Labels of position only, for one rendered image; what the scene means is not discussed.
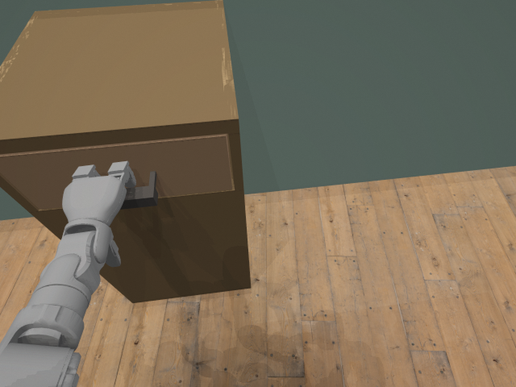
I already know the left robot forearm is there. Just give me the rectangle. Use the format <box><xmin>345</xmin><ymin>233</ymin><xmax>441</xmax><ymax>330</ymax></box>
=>
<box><xmin>0</xmin><ymin>218</ymin><xmax>111</xmax><ymax>355</ymax></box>

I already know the handle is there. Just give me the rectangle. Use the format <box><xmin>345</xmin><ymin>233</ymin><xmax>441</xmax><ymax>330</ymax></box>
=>
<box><xmin>120</xmin><ymin>171</ymin><xmax>158</xmax><ymax>210</ymax></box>

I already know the drawer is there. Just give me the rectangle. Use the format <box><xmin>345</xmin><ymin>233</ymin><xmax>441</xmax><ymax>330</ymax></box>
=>
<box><xmin>0</xmin><ymin>134</ymin><xmax>232</xmax><ymax>210</ymax></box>

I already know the robot left upper arm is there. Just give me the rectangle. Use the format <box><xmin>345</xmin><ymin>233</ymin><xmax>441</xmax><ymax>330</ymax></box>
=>
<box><xmin>0</xmin><ymin>343</ymin><xmax>81</xmax><ymax>387</ymax></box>

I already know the robot left hand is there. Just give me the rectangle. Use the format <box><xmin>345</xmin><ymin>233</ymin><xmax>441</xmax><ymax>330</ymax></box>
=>
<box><xmin>62</xmin><ymin>161</ymin><xmax>136</xmax><ymax>267</ymax></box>

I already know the cabinet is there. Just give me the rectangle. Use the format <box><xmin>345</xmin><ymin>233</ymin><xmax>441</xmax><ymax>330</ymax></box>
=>
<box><xmin>0</xmin><ymin>0</ymin><xmax>251</xmax><ymax>303</ymax></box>

